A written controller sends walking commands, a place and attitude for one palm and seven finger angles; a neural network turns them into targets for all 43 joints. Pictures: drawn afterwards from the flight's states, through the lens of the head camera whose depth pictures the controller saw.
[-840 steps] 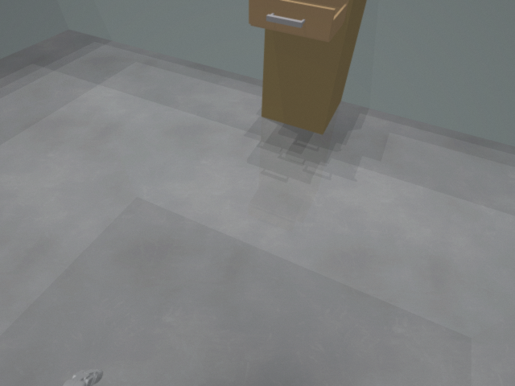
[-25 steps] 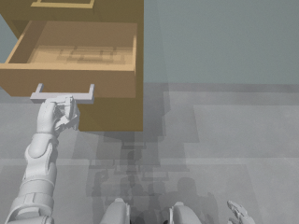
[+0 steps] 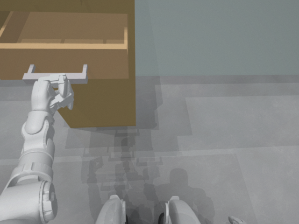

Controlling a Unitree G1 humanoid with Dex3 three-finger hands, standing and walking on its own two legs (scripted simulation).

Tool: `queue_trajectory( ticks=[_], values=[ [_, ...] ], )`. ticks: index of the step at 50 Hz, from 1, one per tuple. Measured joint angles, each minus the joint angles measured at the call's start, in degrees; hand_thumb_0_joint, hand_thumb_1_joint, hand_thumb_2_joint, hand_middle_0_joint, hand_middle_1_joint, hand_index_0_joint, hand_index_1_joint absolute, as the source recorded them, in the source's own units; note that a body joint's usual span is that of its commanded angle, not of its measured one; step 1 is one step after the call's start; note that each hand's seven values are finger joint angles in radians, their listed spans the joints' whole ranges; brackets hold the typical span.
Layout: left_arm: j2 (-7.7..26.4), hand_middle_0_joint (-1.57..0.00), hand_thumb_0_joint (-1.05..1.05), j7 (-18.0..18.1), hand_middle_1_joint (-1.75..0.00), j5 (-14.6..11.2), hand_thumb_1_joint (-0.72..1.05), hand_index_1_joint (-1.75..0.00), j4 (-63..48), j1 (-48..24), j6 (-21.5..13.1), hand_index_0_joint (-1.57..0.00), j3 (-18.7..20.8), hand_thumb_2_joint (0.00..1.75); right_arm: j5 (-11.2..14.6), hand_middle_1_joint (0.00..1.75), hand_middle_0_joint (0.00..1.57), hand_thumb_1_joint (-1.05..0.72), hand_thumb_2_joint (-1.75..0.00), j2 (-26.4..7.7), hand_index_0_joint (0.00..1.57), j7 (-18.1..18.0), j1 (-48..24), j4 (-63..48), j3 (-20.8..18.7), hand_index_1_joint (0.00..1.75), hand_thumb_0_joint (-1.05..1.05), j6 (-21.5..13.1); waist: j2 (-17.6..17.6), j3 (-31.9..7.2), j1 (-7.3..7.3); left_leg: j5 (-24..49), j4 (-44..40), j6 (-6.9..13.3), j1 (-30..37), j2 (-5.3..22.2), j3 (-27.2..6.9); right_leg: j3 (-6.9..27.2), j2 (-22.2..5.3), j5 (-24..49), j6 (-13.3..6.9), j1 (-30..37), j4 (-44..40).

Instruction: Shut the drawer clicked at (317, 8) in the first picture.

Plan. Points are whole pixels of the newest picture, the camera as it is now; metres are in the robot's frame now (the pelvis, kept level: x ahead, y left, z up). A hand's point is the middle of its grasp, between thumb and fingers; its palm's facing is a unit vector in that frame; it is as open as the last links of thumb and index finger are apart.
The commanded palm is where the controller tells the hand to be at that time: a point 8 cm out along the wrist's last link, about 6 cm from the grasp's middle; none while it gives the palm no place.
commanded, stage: push the drawer shut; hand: left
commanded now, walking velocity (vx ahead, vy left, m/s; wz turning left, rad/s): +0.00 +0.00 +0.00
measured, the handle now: (57, 73) +0.51 +0.25 +0.05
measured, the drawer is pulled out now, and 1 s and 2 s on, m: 0.15 0.04 0.00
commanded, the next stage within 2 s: pull the fist back off the drawer in 1.72 s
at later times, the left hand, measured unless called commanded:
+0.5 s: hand (73, 75) +0.50 +0.21 +0.05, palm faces +0.04 -1.00 -0.02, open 3.1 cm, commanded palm +0.49 +0.25 +0.06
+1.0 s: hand (75, 61) +0.55 +0.21 +0.06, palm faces +0.05 -1.00 -0.02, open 3.4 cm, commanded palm +0.55 +0.25 +0.06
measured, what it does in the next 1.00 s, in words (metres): stands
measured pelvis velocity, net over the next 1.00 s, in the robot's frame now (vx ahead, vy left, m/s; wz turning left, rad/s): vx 0.00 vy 0.01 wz -0.03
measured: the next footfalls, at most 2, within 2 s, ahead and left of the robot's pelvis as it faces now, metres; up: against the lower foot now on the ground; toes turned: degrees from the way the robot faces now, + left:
none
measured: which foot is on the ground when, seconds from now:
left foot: down 0.00-1.00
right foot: down 0.00-1.00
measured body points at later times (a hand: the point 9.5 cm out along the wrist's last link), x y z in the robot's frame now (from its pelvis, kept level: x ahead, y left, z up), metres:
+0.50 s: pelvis +0.00 +0.00 -0.01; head +0.14 +0.03 +0.42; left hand +0.49 +0.26 +0.06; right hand +0.02 -0.27 -0.12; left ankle +0.04 +0.11 -0.65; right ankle +0.03 -0.12 -0.65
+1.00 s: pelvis +0.00 +0.01 -0.01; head +0.17 +0.03 +0.40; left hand +0.54 +0.26 +0.06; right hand -0.01 -0.26 -0.12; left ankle +0.04 +0.11 -0.65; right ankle +0.03 -0.12 -0.65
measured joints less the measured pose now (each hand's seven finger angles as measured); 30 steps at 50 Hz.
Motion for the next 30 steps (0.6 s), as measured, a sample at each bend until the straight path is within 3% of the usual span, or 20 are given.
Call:
queue_trajectory(
  ticks=[14, 21, 30],
  values=[
    [3.8, -1.40, 0.00, 0.0, -1.60, 2.3, 0.80, -1.60, 8.5, -8.4, -0.6, -1.40, 2.5, 0.91, -0.6, 0.30, 0.21, -0.91, -0.90, -0.1, 0.21, 0.4, 0.4, 0.2, 0.8, 0.30, 0.00, 1.6, 0.0, -0.1, -1.92, -0.4, 1.7, 0.1, -3.2, 0.4, -0.2, -0.1, 0.4, -0.1, 0.1, -3.0, 1.2],
    [6.9, -1.40, 0.00, -0.1, -1.60, 3.1, 0.79, -1.60, 11.5, -13.2, 0.5, -1.40, 3.6, 0.90, -1.1, 0.30, 0.21, -0.91, -0.90, -0.5, 0.21, 0.5, 1.0, -0.1, 0.9, 0.30, 0.00, 2.1, 0.2, 0.2, -3.33, -0.7, 3.0, 0.2, -5.8, 0.7, -0.6, -0.4, 0.6, -0.1, 0.0, -5.3, 1.9],
    [8.3, -1.40, 0.02, 1.0, -1.60, 4.3, 0.82, -1.60, 12.9, -16.3, 1.4, -1.40, 4.8, 0.91, -1.6, 0.30, 0.21, -0.91, -0.90, -0.5, 0.21, 1.2, 2.6, 0.1, 0.9, 0.30, 0.00, 3.4, 0.5, 0.2, -4.40, -0.9, 2.9, 0.3, -7.0, 0.9, -0.4, -0.1, 0.9, 0.1, 0.2, -6.4, 1.5]
  ],
)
